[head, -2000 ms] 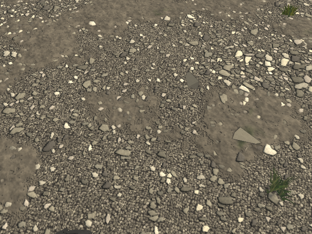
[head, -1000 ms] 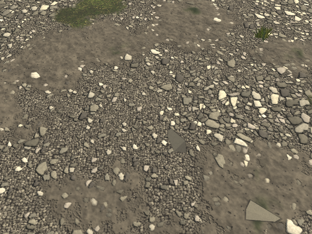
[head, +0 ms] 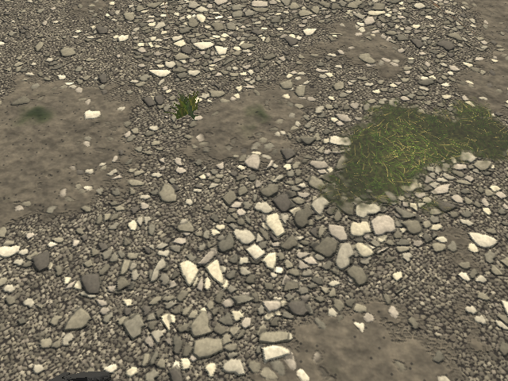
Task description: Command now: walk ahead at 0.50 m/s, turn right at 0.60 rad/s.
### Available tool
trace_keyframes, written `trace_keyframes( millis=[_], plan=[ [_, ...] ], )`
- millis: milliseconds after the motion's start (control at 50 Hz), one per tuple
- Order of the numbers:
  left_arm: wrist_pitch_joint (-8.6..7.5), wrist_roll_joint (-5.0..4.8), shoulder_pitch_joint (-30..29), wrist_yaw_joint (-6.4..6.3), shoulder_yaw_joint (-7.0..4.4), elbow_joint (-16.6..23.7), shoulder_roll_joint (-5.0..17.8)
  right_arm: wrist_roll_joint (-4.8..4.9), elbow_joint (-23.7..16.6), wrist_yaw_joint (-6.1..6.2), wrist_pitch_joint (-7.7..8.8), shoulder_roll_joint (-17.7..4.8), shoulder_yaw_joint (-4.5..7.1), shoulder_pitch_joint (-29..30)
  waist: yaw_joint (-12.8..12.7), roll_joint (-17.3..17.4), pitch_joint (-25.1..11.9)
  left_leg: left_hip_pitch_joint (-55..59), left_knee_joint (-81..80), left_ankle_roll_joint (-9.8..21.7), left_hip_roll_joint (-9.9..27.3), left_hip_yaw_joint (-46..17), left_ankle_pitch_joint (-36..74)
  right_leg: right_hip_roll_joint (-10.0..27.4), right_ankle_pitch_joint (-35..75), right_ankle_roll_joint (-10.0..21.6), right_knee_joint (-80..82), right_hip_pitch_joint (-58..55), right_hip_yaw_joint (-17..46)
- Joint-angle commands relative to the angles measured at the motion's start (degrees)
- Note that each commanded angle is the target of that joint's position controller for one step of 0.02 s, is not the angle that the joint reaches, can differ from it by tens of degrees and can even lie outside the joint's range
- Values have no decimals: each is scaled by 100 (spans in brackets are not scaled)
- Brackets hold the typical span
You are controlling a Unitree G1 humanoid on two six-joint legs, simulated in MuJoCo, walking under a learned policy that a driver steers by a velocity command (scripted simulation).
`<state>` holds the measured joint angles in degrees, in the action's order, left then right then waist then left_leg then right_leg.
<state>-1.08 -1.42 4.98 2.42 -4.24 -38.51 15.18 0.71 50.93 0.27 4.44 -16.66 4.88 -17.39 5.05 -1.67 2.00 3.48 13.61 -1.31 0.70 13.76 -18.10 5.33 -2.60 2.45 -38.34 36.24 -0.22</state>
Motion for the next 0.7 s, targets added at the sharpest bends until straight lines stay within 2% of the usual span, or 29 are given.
trace_keyframes(
  millis=[20,40,60,80,100,120,140,160,180,200,240,300,340,400,440,500,540,560,580,600,620,640,660,680,700],
  plan=[
    [-63,16,-395,75,-121,605,464,97,-294,43,-50,-1183,270,144,-266,670,86,194,317,808,1646,-364,4181,-326,-710,269,241,-229,-414],
    [-46,22,-21,68,-207,543,620,124,-307,60,-93,-1269,293,180,-517,760,-195,198,972,745,1606,-244,5186,-563,-962,404,289,-824,-587],
    [-35,6,829,40,-357,319,857,150,-332,80,-138,-1254,275,272,-1015,675,-634,-107,2076,599,1430,-46,5587,-836,-669,602,680,-1998,-705],
    [10,-3,1908,-62,-570,17,1292,56,-397,107,-124,-1072,192,229,-1483,321,-1195,-1372,3683,334,1219,-7,4450,-630,-495,882,801,-3852,-71],
    [-22,-48,1864,-147,-618,-14,1905,-227,-681,18,4,-173,-111,-246,-854,-1301,-1524,-4081,5709,11,270,-239,-998,984,-905,1747,1063,-5784,2891],
    [-109,28,2128,-130,-459,141,1541,2,-655,-74,248,-448,-128,-68,-1141,-924,-2528,-4733,6597,47,-38,-1597,-1697,1657,-1584,2240,2018,-6146,4701],
    [-175,100,1977,-98,-344,16,1146,271,-741,-123,332,-824,-14,473,-1275,-471,-1750,-5225,6658,155,272,-1689,-1171,1482,-1082,1878,2076,-5708,3708],
    [-215,69,1593,-100,-279,24,978,244,-757,-110,357,-783,-47,624,-1081,-264,-1229,-5102,6237,249,562,-1636,-678,1250,-611,1619,2032,-4869,2826],
    [-237,87,1109,-105,-201,62,771,110,-657,-71,328,-771,-30,668,-851,-11,-874,-4721,5816,232,790,-1640,-320,1033,-124,1416,2111,-4013,2220],
    [-273,155,830,-109,-129,99,588,68,-581,-75,244,-797,3,520,-633,-99,-694,-4305,5566,215,924,-1709,-63,869,291,1327,2290,-3421,1811],
    [-372,184,714,-115,-130,19,612,77,-455,-92,60,-629,-12,221,-419,-145,-576,-3924,5346,143,972,-1713,243,809,541,1312,2674,-2865,1382],
    [-494,227,827,-162,-161,-200,730,59,-521,-45,-82,-472,-46,481,-446,-20,-202,-4287,4729,1,903,-1837,985,723,839,1203,3004,-2675,667],
    [-511,241,900,-210,-141,-303,698,61,-580,-59,-70,-432,-48,689,-535,-40,-80,-4400,4054,-9,754,-1919,1739,580,854,1018,3073,-2764,198],
    [-525,224,945,-251,-127,-403,750,59,-697,-144,-14,-302,-97,1098,-712,-73,68,-4184,2977,70,556,-1673,2686,483,738,773,3198,-2866,-301],
    [-506,196,1138,-273,-139,-538,796,58,-831,-207,-3,-200,-152,1418,-869,-28,215,-4254,2530,148,497,-1553,2832,603,806,717,3218,-3193,-437],
    [-383,147,1397,-299,-168,-722,845,55,-1075,-335,8,-162,-192,1769,-1006,12,331,-4674,2151,306,412,-1405,2362,855,1373,683,2889,-4061,-571],
    [-269,117,1373,-342,-192,-749,927,52,-1232,-430,11,-213,-179,1828,-924,-69,266,-4650,2036,457,261,-1175,1747,978,2405,600,2462,-4460,-676],
    [-221,111,1295,-377,-211,-724,1010,52,-1276,-457,-4,-289,-145,1722,-809,-193,107,-4365,2038,558,97,-991,1426,986,3398,527,2120,-4548,-761],
    [-175,105,1240,-419,-233,-697,1105,47,-1283,-463,-32,-403,-88,1498,-654,-355,-133,-3952,2111,669,-106,-806,1095,983,4432,450,1661,-4610,-834],
    [-126,112,1184,-458,-242,-676,1175,49,-1210,-450,-60,-595,11,984,-353,-447,-459,-3258,2137,804,-319,-701,869,935,5121,362,906,-4527,-907],
    [-103,88,1070,-493,-229,-645,1188,54,-1037,-387,-69,-890,171,121,145,-331,-895,-1950,1766,1020,-494,-767,1192,739,4932,188,-284,-3987,-1042],
    [-173,177,1186,-508,-141,-532,1007,45,-924,-259,-126,-1396,333,-692,427,383,-1516,-159,1686,1408,378,-2165,1471,439,2901,-38,-2077,-2578,-1063],
    [-363,261,1690,-369,99,-334,237,99,-1056,-238,-108,-1657,370,-475,-186,1768,-2119,1820,1054,2659,1788,-5527,783,-1006,-2695,-469,-4294,35,-416],
    [-616,95,1185,-234,12,-279,762,53,-1078,-239,-100,-1226,229,-654,235,998,-2496,2106,540,2526,1801,-5933,313,-767,-2864,-273,-4625,698,801],
    [-725,-107,677,-174,-10,-82,891,15,-1095,-216,-78,-963,169,-493,255,707,-1740,1552,481,2245,1615,-5044,407,-489,-2482,-144,-4375,982,763]
  ],
)
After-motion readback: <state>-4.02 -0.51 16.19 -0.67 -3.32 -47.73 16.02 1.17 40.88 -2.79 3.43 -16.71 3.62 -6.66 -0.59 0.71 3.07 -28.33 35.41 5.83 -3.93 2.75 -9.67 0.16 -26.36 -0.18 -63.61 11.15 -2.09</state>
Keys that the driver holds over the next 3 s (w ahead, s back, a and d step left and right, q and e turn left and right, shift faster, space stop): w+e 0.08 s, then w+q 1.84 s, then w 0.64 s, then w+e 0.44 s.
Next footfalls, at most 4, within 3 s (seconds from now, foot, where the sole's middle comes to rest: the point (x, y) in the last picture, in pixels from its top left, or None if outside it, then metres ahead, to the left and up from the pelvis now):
0.08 right None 0.20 -0.12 -0.77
0.62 left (218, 359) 0.53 0.09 -0.77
1.10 right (261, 253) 0.83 -0.06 -0.77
1.62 left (135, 238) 0.92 0.32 -0.77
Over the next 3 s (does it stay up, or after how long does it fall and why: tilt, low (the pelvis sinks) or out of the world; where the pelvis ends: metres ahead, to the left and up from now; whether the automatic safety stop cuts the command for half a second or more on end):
stays up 1.30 0.75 0.00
